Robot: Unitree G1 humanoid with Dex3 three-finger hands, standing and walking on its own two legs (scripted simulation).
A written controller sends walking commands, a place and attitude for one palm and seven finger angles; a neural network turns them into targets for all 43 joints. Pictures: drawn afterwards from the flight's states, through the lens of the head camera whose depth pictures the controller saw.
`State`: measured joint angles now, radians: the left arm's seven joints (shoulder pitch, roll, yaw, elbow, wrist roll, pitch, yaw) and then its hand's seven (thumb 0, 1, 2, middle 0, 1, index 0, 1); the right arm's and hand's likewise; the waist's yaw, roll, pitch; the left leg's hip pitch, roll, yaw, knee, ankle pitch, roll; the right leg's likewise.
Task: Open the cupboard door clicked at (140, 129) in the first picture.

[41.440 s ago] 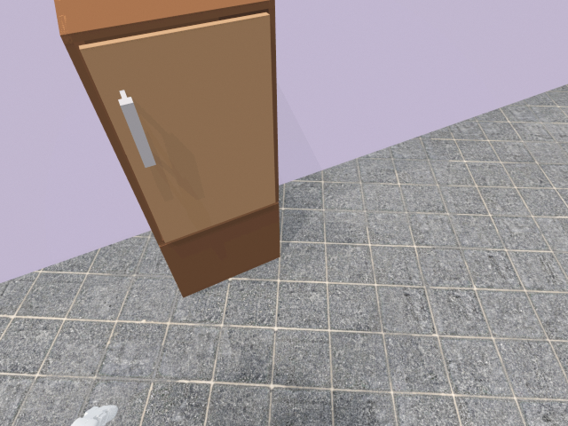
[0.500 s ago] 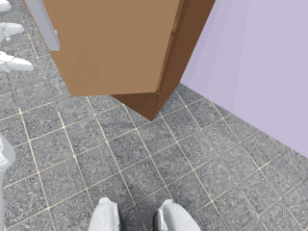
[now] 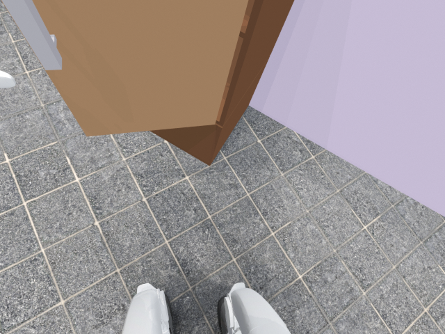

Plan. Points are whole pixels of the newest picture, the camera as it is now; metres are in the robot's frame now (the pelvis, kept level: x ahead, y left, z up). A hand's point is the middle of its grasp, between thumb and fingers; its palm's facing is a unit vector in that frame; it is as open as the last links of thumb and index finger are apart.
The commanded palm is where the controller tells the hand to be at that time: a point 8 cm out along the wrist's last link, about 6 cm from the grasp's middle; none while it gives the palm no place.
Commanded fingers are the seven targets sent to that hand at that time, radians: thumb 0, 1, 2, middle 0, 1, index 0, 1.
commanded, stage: move the hooked fingers beside the handle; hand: left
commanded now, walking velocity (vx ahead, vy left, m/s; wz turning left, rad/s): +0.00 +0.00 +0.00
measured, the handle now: (31, 12) +0.61 +0.22 +0.10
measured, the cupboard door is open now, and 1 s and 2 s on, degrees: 41 41 40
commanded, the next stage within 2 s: slide the fingers in behind the handle in 0.84 s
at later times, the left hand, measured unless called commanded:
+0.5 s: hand out of the picture +0.55 +0.27 +0.11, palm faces +0.09 -1.00 +0.00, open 14.0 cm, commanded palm +0.54 +0.30 +0.10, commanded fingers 0.00 -0.50 0.30 -0.30 -1.20 -0.30 -1.20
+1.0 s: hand out of the picture +0.56 +0.28 +0.10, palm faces +0.08 -1.00 -0.01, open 14.0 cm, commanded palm +0.55 +0.30 +0.09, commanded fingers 0.00 -0.50 0.30 -0.30 -1.20 -0.30 -1.20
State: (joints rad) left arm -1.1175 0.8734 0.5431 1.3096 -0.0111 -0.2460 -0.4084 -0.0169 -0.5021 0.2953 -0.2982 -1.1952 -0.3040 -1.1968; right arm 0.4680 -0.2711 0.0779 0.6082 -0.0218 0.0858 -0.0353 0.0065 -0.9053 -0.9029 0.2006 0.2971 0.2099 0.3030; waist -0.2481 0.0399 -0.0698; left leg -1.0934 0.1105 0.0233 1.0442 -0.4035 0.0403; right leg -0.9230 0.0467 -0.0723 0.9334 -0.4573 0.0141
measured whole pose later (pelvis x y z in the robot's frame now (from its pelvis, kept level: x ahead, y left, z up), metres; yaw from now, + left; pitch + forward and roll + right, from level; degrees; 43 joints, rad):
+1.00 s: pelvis -0.01 -0.01 -0.01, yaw +0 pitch +27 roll -7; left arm -1.20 0.90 0.50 1.33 -0.01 -0.25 -0.39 -0.02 -0.50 0.30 -0.30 -1.20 -0.30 -1.20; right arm 0.44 -0.28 0.08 0.62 -0.02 0.07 -0.04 0.01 -0.91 -0.90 0.20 0.30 0.21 0.30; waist -0.27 0.04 -0.06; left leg -1.17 0.11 -0.01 1.10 -0.41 0.03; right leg -0.99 0.05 -0.10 0.99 -0.47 0.00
